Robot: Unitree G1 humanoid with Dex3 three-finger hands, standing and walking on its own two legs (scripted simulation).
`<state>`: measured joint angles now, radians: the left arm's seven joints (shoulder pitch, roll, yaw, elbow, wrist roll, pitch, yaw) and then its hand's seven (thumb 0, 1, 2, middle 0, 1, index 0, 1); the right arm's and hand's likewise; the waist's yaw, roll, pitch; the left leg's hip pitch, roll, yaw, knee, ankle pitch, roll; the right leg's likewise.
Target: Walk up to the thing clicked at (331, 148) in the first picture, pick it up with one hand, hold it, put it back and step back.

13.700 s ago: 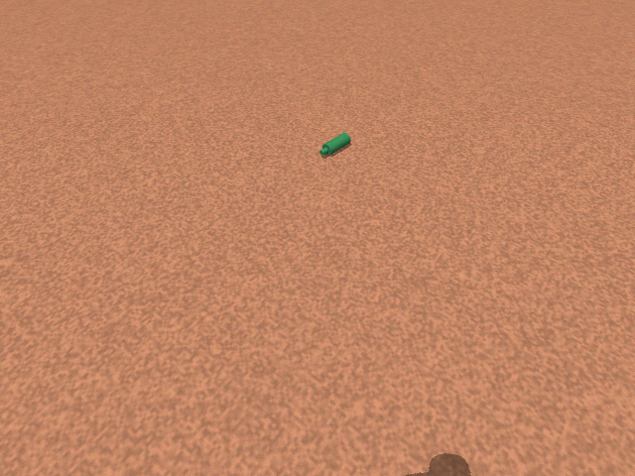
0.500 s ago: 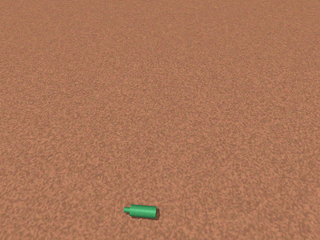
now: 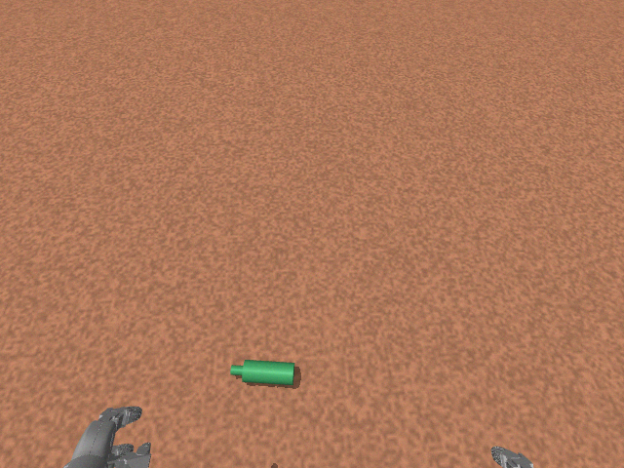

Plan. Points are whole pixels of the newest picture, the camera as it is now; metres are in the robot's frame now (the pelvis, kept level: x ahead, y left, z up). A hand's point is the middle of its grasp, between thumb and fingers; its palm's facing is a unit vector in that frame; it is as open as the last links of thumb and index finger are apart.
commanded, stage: rise first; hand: left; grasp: from above
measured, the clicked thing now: (262, 371) +0.44 +0.15 -0.73
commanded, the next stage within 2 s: none
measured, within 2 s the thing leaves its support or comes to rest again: neither
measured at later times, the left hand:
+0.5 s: hand out of the picture +0.13 +0.25 -0.21, palm faces -0.15 -0.89 -0.43, open 14.0 cm
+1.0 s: hand (189, 438) +0.21 +0.25 -0.38, palm faces -0.44 -0.54 -0.72, open 14.0 cm
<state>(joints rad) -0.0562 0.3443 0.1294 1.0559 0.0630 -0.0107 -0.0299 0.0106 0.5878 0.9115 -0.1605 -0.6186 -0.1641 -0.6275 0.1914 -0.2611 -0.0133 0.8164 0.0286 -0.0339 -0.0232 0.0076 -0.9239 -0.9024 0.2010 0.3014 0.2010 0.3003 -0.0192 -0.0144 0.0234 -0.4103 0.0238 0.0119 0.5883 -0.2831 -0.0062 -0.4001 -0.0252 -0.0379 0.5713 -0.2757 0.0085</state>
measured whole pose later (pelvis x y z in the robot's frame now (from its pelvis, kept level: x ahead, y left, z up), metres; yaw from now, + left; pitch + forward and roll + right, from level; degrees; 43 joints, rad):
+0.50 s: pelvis +0.00 +0.01 -0.07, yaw +0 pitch +16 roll -2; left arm 0.23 0.30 0.11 0.51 0.22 0.18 0.02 0.00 -0.52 0.98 -0.09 -1.05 -0.09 -1.06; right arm 0.19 -0.23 -0.04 0.58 0.01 -0.12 -0.03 0.01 -0.91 -0.90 0.20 0.30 0.20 0.30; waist -0.02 0.00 -0.10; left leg -0.88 0.04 -0.01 1.12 -0.52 0.00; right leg -0.86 -0.02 -0.04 1.08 -0.50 0.01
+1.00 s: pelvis -0.05 +0.00 -0.23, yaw -1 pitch +32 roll -2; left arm -0.13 0.38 0.04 0.65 0.64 -0.01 0.15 0.00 -0.52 0.96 -0.11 -1.04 -0.11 -1.05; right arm 0.08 -0.28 -0.06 0.61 0.01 -0.18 0.02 0.01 -0.91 -0.90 0.20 0.30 0.20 0.30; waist -0.04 0.02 -0.19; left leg -1.64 0.03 -0.02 1.77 -0.68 0.00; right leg -1.63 -0.04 -0.02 1.74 -0.68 0.01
